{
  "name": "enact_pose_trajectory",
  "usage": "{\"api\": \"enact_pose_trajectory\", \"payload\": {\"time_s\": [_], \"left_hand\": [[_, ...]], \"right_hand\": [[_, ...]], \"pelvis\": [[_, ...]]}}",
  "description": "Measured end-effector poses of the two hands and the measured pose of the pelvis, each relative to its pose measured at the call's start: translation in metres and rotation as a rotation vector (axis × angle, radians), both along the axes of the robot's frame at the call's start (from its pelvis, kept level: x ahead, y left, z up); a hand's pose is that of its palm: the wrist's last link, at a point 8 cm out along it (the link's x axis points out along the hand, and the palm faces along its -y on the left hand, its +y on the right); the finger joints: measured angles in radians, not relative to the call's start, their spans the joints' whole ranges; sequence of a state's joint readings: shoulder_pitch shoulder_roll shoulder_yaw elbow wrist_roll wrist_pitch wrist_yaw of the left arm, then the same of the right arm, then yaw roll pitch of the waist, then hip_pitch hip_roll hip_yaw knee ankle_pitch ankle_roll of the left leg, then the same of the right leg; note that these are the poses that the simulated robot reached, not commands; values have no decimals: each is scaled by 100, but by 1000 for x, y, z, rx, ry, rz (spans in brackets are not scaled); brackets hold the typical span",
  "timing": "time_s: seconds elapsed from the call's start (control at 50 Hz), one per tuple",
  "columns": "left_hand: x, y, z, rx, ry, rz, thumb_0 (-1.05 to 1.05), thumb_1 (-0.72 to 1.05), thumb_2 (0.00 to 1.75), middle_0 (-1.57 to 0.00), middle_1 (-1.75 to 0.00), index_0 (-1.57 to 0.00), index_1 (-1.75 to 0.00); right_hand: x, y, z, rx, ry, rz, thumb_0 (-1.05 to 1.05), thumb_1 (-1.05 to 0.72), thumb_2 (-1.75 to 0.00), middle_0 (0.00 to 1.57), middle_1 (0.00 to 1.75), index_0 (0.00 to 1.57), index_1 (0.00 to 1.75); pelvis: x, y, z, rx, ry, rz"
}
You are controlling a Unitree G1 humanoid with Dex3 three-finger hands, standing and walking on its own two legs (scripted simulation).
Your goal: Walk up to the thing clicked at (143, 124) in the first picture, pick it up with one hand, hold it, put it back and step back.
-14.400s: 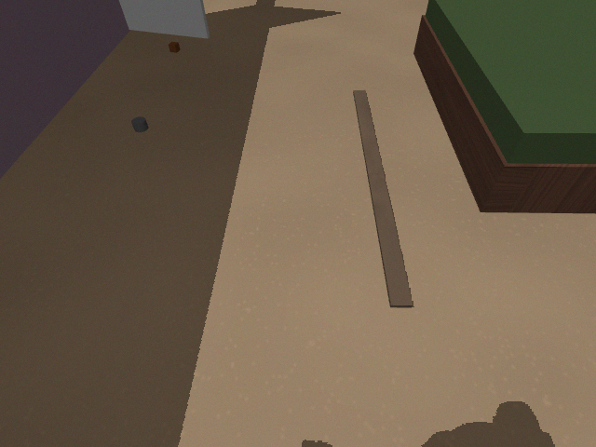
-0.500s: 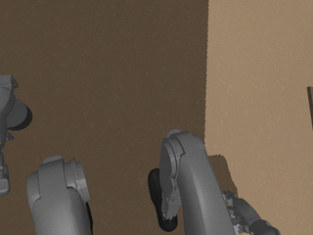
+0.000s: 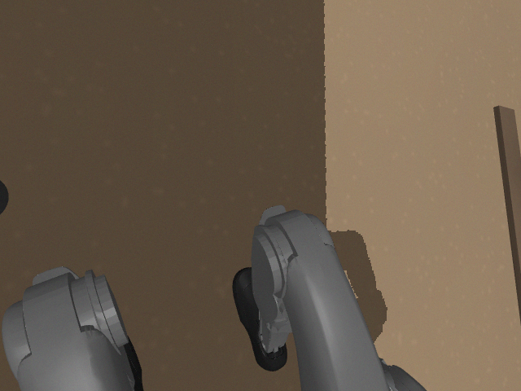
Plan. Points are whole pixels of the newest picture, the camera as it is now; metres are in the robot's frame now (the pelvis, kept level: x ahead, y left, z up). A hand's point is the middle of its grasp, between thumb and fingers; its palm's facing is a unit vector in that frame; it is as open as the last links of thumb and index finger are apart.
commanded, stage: rest palm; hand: left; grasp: from above
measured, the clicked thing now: out of the picture +0.44 +0.32 -0.27
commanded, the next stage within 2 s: close in 0.46 s
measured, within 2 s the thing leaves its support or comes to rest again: neither
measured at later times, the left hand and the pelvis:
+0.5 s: hand out of the picture +0.42 +0.32 -0.24, palm faces -0.47 -0.16 -0.87, open 14.2 cm; pelvis +0.00 +0.01 +0.00, yaw -1 degrees
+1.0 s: hand out of the picture +0.43 +0.31 -0.25, palm faces -0.44 -0.15 -0.89, open 12.9 cm; pelvis +0.00 +0.01 +0.00, yaw -2 degrees
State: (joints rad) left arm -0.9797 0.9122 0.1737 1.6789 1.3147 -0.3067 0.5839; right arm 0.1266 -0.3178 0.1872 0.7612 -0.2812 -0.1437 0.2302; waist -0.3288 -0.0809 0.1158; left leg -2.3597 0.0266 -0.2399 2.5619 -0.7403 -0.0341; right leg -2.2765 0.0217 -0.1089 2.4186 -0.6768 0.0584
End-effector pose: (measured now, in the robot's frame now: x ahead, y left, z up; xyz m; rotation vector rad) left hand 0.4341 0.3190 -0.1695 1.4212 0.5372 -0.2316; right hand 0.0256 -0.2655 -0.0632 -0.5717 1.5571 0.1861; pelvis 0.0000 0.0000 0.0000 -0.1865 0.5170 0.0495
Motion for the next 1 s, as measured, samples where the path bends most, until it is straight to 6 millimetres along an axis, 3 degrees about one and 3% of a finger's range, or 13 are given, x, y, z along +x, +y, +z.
{"api": "enact_pose_trajectory", "payload": {"time_s": [0.2, 0.3, 0.48, 0.68, 0.86, 1.0], "left_hand": [[0, -7, -5, 26, -32, -9, 0, -52, 99, -8, -98, -7, -99], [3, -3, -9, 35, -32, 35, 0, -52, 99, -8, -99, -7, -99], [-2, 5, -16, 29, 19, 76, 0, -52, 97, -8, -101, -7, -101], [-2, -2, -20, 12, 9, 10, 0, -48, 95, -9, -103, -9, -102], [5, -10, -21, 29, -41, 4, 0, -37, 89, -15, -102, -16, -100], [6, -3, -22, 37, -19, 67, 0, -31, 83, -19, -99, -21, -96]], "right_hand": [[32, -1, 6, 2, -90, 93, 0, -90, -89, 20, 30, 20, 30], [39, 1, 6, 17, -114, 111, 0, -90, -90, 20, 30, 20, 30], [26, 10, 4, 47, -81, 91, 0, -91, -90, 20, 30, 20, 30], [9, 16, 7, 60, -28, 92, 0, -90, -90, 20, 30, 20, 30], [12, 11, 14, 40, -51, 116, 0, -90, -89, 20, 30, 20, 30], [17, 8, 18, 35, -79, 128, 0, -90, -89, 20, 30, 20, 30]], "pelvis": [[-1, 3, -1, -13, -14, -3], [-1, 4, -2, -19, -17, -5], [-1, 6, -1, -25, -18, -5], [-2, 6, -1, -34, -32, -10], [-4, 7, -2, -42, -41, -19], [-5, 8, -3, -45, -43, -18]]}}
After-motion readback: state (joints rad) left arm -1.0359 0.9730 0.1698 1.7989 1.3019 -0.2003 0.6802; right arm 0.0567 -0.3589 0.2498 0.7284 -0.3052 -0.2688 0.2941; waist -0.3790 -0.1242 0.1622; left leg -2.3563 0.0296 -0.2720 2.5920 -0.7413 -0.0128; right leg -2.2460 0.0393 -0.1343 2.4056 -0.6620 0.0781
